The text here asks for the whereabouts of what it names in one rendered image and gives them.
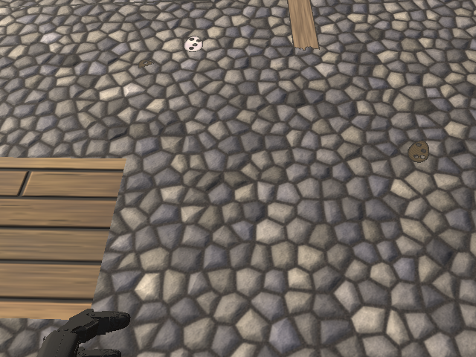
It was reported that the left robot hand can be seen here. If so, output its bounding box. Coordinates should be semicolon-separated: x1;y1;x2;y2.
37;309;131;357

